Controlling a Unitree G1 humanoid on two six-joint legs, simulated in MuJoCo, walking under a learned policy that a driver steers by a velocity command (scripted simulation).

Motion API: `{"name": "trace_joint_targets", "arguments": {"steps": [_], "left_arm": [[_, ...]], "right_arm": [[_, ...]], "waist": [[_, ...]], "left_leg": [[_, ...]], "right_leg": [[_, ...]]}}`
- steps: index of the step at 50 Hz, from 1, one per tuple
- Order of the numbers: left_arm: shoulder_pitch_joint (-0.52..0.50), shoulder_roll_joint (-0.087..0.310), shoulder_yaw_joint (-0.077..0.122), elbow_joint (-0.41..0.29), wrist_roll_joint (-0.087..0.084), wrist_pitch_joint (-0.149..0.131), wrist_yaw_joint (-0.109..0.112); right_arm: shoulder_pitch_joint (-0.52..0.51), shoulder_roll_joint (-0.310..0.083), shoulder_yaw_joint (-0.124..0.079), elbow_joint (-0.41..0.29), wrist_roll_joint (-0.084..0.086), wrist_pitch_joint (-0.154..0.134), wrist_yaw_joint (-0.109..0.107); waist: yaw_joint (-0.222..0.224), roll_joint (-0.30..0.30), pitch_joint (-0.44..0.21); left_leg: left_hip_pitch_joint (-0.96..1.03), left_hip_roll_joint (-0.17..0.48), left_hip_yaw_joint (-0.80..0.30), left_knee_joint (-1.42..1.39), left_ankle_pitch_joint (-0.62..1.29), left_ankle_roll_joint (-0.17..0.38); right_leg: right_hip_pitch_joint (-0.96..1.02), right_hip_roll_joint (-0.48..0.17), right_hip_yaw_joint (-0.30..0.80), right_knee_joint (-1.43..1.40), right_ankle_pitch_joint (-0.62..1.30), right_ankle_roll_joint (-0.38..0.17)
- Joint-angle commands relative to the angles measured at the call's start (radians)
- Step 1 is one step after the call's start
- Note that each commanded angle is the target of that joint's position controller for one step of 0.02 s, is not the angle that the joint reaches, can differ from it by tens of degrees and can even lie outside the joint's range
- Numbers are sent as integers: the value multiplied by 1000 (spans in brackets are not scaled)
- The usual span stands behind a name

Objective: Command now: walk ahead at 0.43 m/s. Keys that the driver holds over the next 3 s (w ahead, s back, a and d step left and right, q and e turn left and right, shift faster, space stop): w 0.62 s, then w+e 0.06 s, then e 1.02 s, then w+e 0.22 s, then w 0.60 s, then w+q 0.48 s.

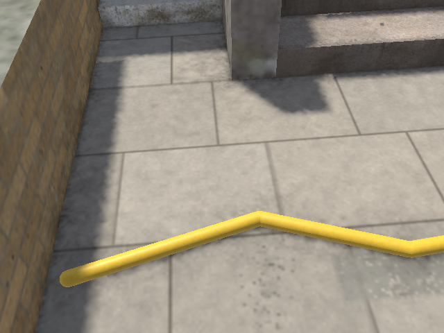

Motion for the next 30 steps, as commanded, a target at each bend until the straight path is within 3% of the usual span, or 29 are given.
{"name": "trace_joint_targets", "arguments": {"steps": [1, 5, 7, 9, 11, 12, 13, 14, 15, 16, 17, 18, 19, 21, 23, 26, 30], "left_arm": [[120, 47, -10, 5, 7, 28, 5], [64, 123, -7, -39, 11, 23, 33], [90, 177, 10, -37, -3, 13, 39], [95, 185, 18, -34, -13, 11, 38], [82, 198, 26, -39, -1, 18, 35], [68, 205, 31, -42, 10, 30, 34], [40, 203, 30, -52, 20, 41, 30], [5, 185, 19, -82, 31, 40, 22], [155, 12, -24, -88, 26, 20, 2], [127, 66, -13, -69, -4, -16, -9], [-4, 148, 10, -121, -39, -31, -11], [-94, 173, 15, -151, -40, -35, -2], [-125, 174, 25, -154, -31, -26, 10], [-66, 121, 29, -145, -21, 9, 20], [-78, 109, 33, -156, -15, 30, 27], [-219, 135, 43, -213, 5, 31, 33], [-388, 120, 38, -261, 0, 17, 23]], "right_arm": [[-107, -24, -10, -103, -6, -10, 19], [-337, 27, 24, -205, -16, 5, 24], [-396, -10, 21, -236, -7, 8, 24], [-429, -49, 14, -261, -2, 4, 28], [-379, -97, -7, -261, -5, -3, 31], [-280, -127, -24, -236, -3, -2, 29], [-100, -166, -46, -180, 1, 2, 23], [95, -218, -64, -130, -6, 11, 11], [193, -302, -80, -104, -42, 13, 12], [171, -211, -57, -91, -45, 13, 15], [45, -162, -42, -101, -31, 9, 14], [-73, -123, -28, -125, -25, 2, 19], [-129, -92, -18, -132, -33, -4, 29], [-147, -65, -8, -110, -43, -8, 39], [-109, -80, -10, -81, -40, -13, 35], [-47, -129, -18, -55, -42, -11, 12], [37, -159, -23, -40, -30, 3, -8]], "waist": [[-2, -81, 139], [14, -83, 200], [16, -120, 202], [1, -121, 203], [-50, -147, 123], [-103, -174, 45], [-188, -181, -53], [-264, -131, -174], [-168, 189, -378], [-184, 189, -396], [-143, 157, -168], [-102, 36, -67], [-63, -27, -21], [4, 22, 8], [17, 39, 50], [-6, 28, 88], [-63, 18, 90]], "left_leg": [[-385, 78, 11, -22, 95, 0], [-136, 35, 81, -456, 311, -43], [-62, 14, 86, -568, 334, -37], [-53, 1, 75, -654, 334, -6], [44, -40, 85, -686, 302, 29], [155, -70, 97, -678, 272, 48], [363, -84, 98, -696, 276, 75], [691, 57, -60, -675, 250, 127], [1049, 360, -587, -760, 65, 316], [1005, 379, -821, -948, -20, 318], [813, 342, -649, -981, -20, 252], [610, 307, -487, -1012, 82, 212], [459, 267, -376, -1041, 175, 186], [306, 200, -242, -1102, 195, 164], [237, 177, -169, -1139, 234, 174], [265, 177, -138, -1163, 263, 181], [362, 163, -96, -1154, 291, 141]], "right_leg": [[189, -244, 196, -189, 543, -110], [-84, -182, 92, -293, 504, -106], [-60, -217, 100, -325, 506, -114], [38, -245, 91, -287, 612, -104], [146, -264, 78, -156, 939, -79], [179, -262, 66, -27, 1107, -66], [135, -233, 42, 179, 1183, -46], [-99, -194, 41, 465, 940, -23], [-476, 13, 53, 917, 107, 35], [-588, 28, 204, 1082, -173, 5], [-681, -39, 162, 1099, -113, -13], [-640, -102, 131, 1049, -5, -19], [-583, -137, 108, 1000, 51, -18], [-474, -181, 109, 916, 92, -15], [-482, -194, 86, 850, 107, 0], [-609, -217, 72, 696, 250, 34], [-631, -187, 43, 397, 435, 43]]}}
Next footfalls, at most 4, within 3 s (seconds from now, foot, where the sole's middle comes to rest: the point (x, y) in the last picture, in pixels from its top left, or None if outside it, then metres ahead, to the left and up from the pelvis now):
0.28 left None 0.34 0.12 -0.78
0.82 right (284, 302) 0.63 -0.12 -0.78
1.34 left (219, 288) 0.67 0.09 -0.78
1.80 right None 0.52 -0.13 -0.78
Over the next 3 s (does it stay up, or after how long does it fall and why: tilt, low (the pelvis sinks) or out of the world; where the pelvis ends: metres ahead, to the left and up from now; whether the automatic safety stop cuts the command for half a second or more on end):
stays up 0.99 -0.36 -0.04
